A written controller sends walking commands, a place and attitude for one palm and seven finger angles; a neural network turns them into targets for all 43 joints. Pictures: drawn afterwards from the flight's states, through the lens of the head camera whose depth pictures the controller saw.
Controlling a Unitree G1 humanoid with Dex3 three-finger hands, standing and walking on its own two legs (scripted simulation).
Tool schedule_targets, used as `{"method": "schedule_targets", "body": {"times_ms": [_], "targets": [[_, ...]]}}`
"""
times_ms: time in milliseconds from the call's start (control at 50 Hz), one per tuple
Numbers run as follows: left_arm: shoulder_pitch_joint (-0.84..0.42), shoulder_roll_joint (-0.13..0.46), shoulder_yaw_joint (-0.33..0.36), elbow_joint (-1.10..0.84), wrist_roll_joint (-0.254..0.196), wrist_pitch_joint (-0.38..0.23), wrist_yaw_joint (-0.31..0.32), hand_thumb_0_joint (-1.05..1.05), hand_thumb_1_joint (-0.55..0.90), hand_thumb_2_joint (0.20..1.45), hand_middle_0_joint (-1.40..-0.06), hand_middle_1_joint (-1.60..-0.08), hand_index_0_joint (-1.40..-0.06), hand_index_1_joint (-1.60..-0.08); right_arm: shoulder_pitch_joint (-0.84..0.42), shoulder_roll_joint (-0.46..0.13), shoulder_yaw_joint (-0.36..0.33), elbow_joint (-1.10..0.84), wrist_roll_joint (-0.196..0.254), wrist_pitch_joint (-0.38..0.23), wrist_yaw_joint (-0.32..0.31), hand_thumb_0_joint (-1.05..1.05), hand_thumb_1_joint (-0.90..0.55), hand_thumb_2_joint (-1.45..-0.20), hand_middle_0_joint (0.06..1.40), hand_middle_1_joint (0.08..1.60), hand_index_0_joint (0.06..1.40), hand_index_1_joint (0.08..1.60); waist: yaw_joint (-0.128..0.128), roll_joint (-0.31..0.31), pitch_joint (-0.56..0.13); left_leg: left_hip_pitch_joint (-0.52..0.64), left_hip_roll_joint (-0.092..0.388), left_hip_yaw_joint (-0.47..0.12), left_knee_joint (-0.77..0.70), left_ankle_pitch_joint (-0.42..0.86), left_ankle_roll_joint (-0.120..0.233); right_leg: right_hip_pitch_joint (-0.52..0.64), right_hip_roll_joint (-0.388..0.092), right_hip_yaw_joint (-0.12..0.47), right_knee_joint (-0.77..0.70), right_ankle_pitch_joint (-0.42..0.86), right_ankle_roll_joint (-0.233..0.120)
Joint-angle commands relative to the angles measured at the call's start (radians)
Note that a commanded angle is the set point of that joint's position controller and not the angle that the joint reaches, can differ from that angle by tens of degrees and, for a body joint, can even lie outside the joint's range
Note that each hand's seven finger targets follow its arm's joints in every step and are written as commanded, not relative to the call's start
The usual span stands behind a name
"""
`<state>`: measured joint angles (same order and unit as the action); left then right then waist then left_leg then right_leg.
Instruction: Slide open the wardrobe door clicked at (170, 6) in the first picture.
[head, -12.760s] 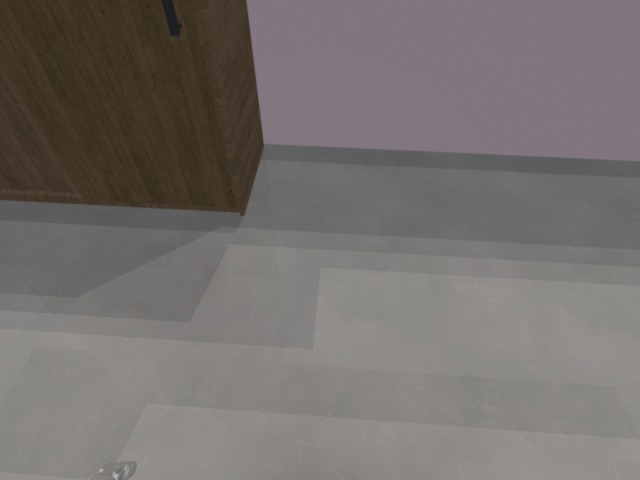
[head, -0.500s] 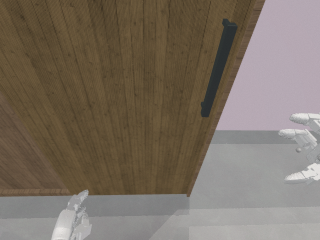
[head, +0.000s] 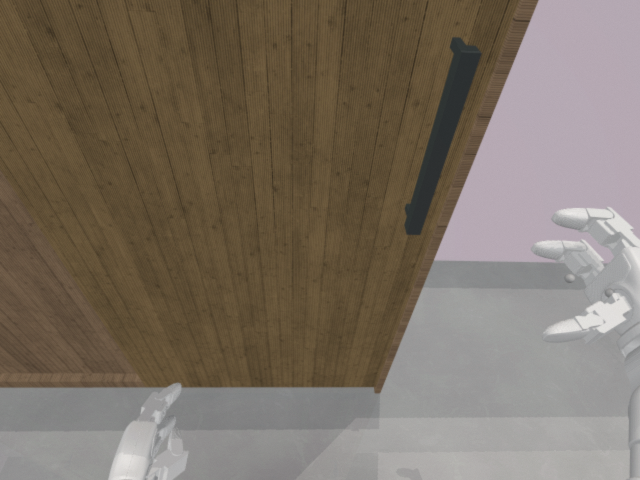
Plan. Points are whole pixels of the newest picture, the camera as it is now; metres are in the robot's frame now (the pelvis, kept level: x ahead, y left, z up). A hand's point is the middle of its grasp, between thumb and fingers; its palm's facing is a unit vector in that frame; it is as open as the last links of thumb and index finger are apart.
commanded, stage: move the hooked fingers beside the handle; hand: right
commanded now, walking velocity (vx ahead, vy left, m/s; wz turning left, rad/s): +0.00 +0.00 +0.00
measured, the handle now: (431, 149) +0.52 -0.14 +0.18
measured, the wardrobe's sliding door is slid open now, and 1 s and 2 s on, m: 0.00 0.00 0.00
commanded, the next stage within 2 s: none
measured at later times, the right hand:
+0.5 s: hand (525, 241) +0.36 -0.23 +0.15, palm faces -0.01 +1.00 -0.02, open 14.0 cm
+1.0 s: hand (487, 212) +0.42 -0.20 +0.14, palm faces -0.03 +1.00 -0.01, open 14.0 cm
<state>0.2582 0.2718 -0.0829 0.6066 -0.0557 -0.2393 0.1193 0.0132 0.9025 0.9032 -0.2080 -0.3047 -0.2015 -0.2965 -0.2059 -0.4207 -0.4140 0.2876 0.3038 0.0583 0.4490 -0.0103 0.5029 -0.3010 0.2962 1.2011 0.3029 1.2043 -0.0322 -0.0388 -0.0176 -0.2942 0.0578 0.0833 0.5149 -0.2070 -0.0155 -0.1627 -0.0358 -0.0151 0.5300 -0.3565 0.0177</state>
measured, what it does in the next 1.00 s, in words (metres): stands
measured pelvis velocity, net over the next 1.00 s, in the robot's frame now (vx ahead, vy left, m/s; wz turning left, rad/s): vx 0.00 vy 0.00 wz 0.02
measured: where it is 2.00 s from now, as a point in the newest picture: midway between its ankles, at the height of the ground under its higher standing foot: outside the picture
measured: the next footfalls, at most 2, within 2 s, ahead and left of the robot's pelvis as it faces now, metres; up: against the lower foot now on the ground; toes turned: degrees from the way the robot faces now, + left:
none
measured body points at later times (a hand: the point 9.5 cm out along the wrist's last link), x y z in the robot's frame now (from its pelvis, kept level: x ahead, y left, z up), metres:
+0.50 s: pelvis +0.00 +0.00 +0.00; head +0.01 +0.02 +0.45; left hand +0.15 +0.25 -0.09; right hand +0.36 -0.28 +0.15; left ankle +0.04 +0.13 -0.73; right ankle -0.05 -0.13 -0.73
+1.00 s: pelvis +0.00 +0.00 +0.00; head +0.03 +0.01 +0.45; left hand +0.10 +0.26 -0.11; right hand +0.42 -0.26 +0.15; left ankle +0.04 +0.13 -0.73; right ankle -0.05 -0.13 -0.73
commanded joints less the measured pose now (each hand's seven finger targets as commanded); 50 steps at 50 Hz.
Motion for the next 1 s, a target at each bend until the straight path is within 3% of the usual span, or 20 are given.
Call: {"method": "schedule_targets", "body": {"times_ms": [0, 120, 200, 280, 320, 400, 420, 500, 520, 540, 580, 640, 680, 720, 780, 840, 880, 920, 940, 980], "targets": [[-0.083, 0.128, 0.061, -0.159, -0.007, -0.044, 0.001, 0.0, 0.9, 0.9, -0.2, -0.3, -0.2, -0.3, -0.306, -0.292, -0.113, -0.172, 0.015, -0.059, -0.009, 0.0, 0.5, -0.3, 0.3, 1.2, 0.3, 1.2, -0.003, -0.046, -0.184, 0.185, -0.036, -0.012, -0.029, 0.199, 0.037, -0.089, 0.039, 0.008, -0.094, 0.297, -0.025], [-0.069, 0.131, 0.067, -0.16, -0.006, -0.034, 0.002, 0.0, 0.9, 0.9, -0.2, -0.3, -0.2, -0.3, -0.369, -0.269, -0.08, -0.153, 0.012, -0.071, -0.013, 0.0, 0.5, -0.3, 0.3, 1.2, 0.3, 1.2, 0.011, 0.002, -0.211, 0.19, -0.04, -0.015, -0.024, 0.221, 0.036, -0.079, 0.035, 0.006, -0.086, 0.312, -0.028], [-0.058, 0.13, 0.067, -0.149, -0.011, -0.034, 0.012, 0.0, 0.9, 0.9, -0.2, -0.3, -0.2, -0.3, -0.465, -0.229, -0.018, -0.131, -0.001, -0.079, -0.024, 0.0, 0.5, -0.3, 0.3, 1.2, 0.3, 1.2, 0.033, -0.036, -0.19, 0.135, -0.04, -0.016, -0.033, 0.163, 0.036, -0.068, 0.037, 0.01, -0.091, 0.262, -0.027], [-0.045, 0.136, 0.069, -0.135, -0.009, -0.028, 0.018, 0.0, 0.9, 0.9, -0.2, -0.3, -0.2, -0.3, -0.524, -0.254, -0.03, -0.078, -0.013, -0.087, -0.044, 0.0, 0.5, -0.3, 0.3, 1.2, 0.3, 1.2, 0.034, -0.012, -0.221, 0.154, -0.035, -0.021, -0.031, 0.168, 0.035, -0.078, 0.038, 0.009, -0.09, 0.261, -0.029], [-0.045, 0.137, 0.069, -0.139, -0.002, -0.024, 0.012, 0.0, 0.9, 0.9, -0.2, -0.3, -0.2, -0.3, -0.502, -0.283, -0.06, -0.082, -0.017, -0.096, -0.052, 0.0, 0.5, -0.3, 0.3, 1.2, 0.3, 1.2, 0.015, -0.007, -0.266, 0.196, -0.034, -0.023, -0.017, 0.215, 0.039, -0.078, 0.037, 0.009, -0.085, 0.305, -0.028], [-0.04, 0.133, 0.069, -0.136, -0.008, -0.014, 0.008, 0.0, 0.9, 0.9, -0.2, -0.3, -0.2, -0.3, -0.553, -0.252, -0.027, -0.035, -0.026, -0.101, -0.059, 0.0, 0.5, -0.3, 0.3, 1.2, 0.3, 1.2, 0.03, -0.017, -0.238, 0.171, -0.033, -0.024, -0.018, 0.223, 0.037, -0.091, 0.037, 0.001, -0.086, 0.297, -0.027], [-0.037, 0.135, 0.069, -0.137, -0.006, -0.01, 0.007, 0.0, 0.9, 0.9, -0.2, -0.3, -0.2, -0.3, -0.552, -0.256, -0.027, -0.016, -0.027, -0.1, -0.061, 0.0, 0.5, -0.3, 0.3, 1.2, 0.3, 1.2, 0.025, 0.011, -0.239, 0.178, -0.033, -0.026, -0.017, 0.224, 0.039, -0.095, 0.035, 0.002, -0.083, 0.298, -0.03], [-0.02, 0.138, 0.071, -0.129, -0.008, 0.001, 0.007, 0.0, 0.9, 0.9, -0.2, -0.3, -0.2, -0.3, -0.609, -0.251, -0.011, 0.038, -0.042, -0.1, -0.071, 0.0, 0.5, -0.3, 0.3, 1.2, 0.3, 1.2, 0.039, -0.012, -0.247, 0.156, -0.031, -0.03, -0.016, 0.212, 0.037, -0.105, 0.038, -0.004, -0.08, 0.277, -0.029], [-0.012, 0.143, 0.071, -0.123, -0.006, 0.008, 0.006, 0.0, 0.9, 0.9, -0.2, -0.3, -0.2, -0.3, -0.617, -0.27, -0.022, 0.073, -0.043, -0.099, -0.074, 0.0, 0.5, -0.3, 0.3, 1.2, 0.3, 1.2, 0.042, 0.04, -0.234, 0.161, -0.032, -0.033, -0.019, 0.2, 0.035, -0.125, 0.034, -0.004, -0.077, 0.261, -0.032], [-0.009, 0.145, 0.072, -0.121, -0.007, 0.011, 0.005, 0.0, 0.9, 0.9, -0.2, -0.3, -0.2, -0.3, -0.632, -0.279, -0.031, 0.092, -0.042, -0.103, -0.075, 0.0, 0.5, -0.3, 0.3, 1.2, 0.3, 1.2, 0.045, 0.046, -0.241, 0.17, -0.03, -0.037, -0.017, 0.206, 0.033, -0.139, 0.036, -0.006, -0.078, 0.258, -0.033], [-0.004, 0.141, 0.073, -0.124, -0.005, 0.016, 0.004, 0.0, 0.9, 0.9, -0.2, -0.3, -0.2, -0.3, -0.681, -0.27, -0.012, 0.081, -0.053, -0.12, -0.075, 0.0, 0.5, -0.3, 0.3, 1.2, 0.3, 1.2, 0.047, -0.009, -0.274, 0.168, -0.03, -0.036, -0.005, 0.231, 0.038, -0.119, 0.038, -0.005, -0.073, 0.286, -0.031], [0.006, 0.14, 0.076, -0.127, -0.003, 0.022, 0.001, 0.0, 0.9, 0.9, -0.2, -0.3, -0.2, -0.3, -0.705, -0.271, -0.011, 0.072, -0.052, -0.147, -0.078, 0.0, 0.5, -0.3, 0.3, 1.2, 0.3, 1.2, 0.043, -0.008, -0.324, 0.197, -0.032, -0.04, 0.007, 0.275, 0.038, -0.108, 0.038, -0.005, -0.063, 0.323, -0.033], [0.016, 0.141, 0.076, -0.115, -0.003, 0.026, 0.001, 0.0, 0.9, 0.9, -0.2, -0.3, -0.2, -0.3, -0.726, -0.249, 0.008, 0.118, -0.053, -0.151, -0.079, 0.0, 0.5, -0.3, 0.3, 1.2, 0.3, 1.2, 0.056, -0.008, -0.295, 0.169, -0.033, -0.036, 0.002, 0.263, 0.038, -0.116, 0.038, -0.006, -0.064, 0.305, -0.031], [0.03, 0.152, 0.08, -0.106, -0.002, 0.034, 0.0, 0.0, 0.9, 0.9, -0.2, -0.3, -0.2, -0.3, -0.717, -0.284, -0.02, 0.166, -0.054, -0.152, -0.083, 0.0, 0.5, -0.3, 0.3, 1.2, 0.3, 1.2, 0.051, 0.048, -0.287, 0.171, -0.035, -0.034, 0.005, 0.261, 0.038, -0.135, 0.034, -0.002, -0.062, 0.305, -0.034], [0.034, 0.144, 0.082, -0.106, -0.004, 0.039, -0.005, 0.0, 0.9, 0.9, -0.2, -0.3, -0.2, -0.3, -0.778, -0.232, 0.036, 0.158, -0.069, -0.16, -0.09, 0.0, 0.5, -0.3, 0.3, 1.2, 0.3, 1.2, 0.063, -0.025, -0.299, 0.143, -0.034, -0.033, 0.008, 0.256, 0.041, -0.115, 0.038, -0.004, -0.059, 0.307, -0.032], [0.054, 0.153, 0.084, -0.093, 0.0, 0.048, -0.007, 0.0, 0.9, 0.9, -0.2, -0.3, -0.2, -0.3, -0.824, -0.253, 0.019, 0.205, -0.07, -0.169, -0.105, 0.0, 0.5, -0.3, 0.3, 1.2, 0.3, 1.2, 0.072, 0.041, -0.307, 0.148, -0.038, -0.033, 0.012, 0.261, 0.039, -0.135, 0.034, 0.003, -0.055, 0.305, -0.034], [0.057, 0.151, 0.086, -0.098, 0.002, 0.055, -0.011, 0.0, 0.9, 0.9, -0.2, -0.3, -0.2, -0.3, -0.804, -0.285, -0.014, 0.21, -0.077, -0.178, -0.112, 0.0, 0.5, -0.3, 0.3, 1.2, 0.3, 1.2, 0.058, 0.006, -0.346, 0.18, -0.034, -0.042, 0.021, 0.288, 0.039, -0.142, 0.04, -0.006, -0.049, 0.32, -0.034], [0.065, 0.15, 0.087, -0.096, 0.005, 0.062, -0.015, 0.0, 0.9, 0.9, -0.2, -0.3, -0.2, -0.3, -0.833, -0.272, 0.006, 0.209, -0.085, -0.192, -0.119, 0.0, 0.5, -0.3, 0.3, 1.2, 0.3, 1.2, 0.061, 0.008, -0.351, 0.184, -0.035, -0.037, 0.028, 0.305, 0.041, -0.141, 0.036, -0.004, -0.048, 0.346, -0.032], [0.061, 0.146, 0.087, -0.099, 0.002, 0.063, -0.018, 0.0, 0.9, 0.9, -0.2, -0.3, -0.2, -0.3, -0.837, -0.256, 0.019, 0.212, -0.089, -0.196, -0.121, 0.0, 0.5, -0.3, 0.3, 1.2, 0.3, 1.2, 0.063, -0.023, -0.34, 0.166, -0.036, -0.039, 0.025, 0.299, 0.041, -0.134, 0.036, -0.008, -0.048, 0.34, -0.032], [0.076, 0.15, 0.089, -0.089, 0.004, 0.07, -0.02, 0.0, 0.9, 0.9, -0.2, -0.3, -0.2, -0.3, -0.836, -0.267, 0.003, 0.254, -0.091, -0.2, -0.129, 0.0, 0.5, -0.3, 0.3, 1.2, 0.3, 1.2, 0.066, 0.008, -0.328, 0.159, -0.039, -0.037, 0.025, 0.303, 0.041, -0.146, 0.035, -0.007, -0.046, 0.337, -0.032]]}}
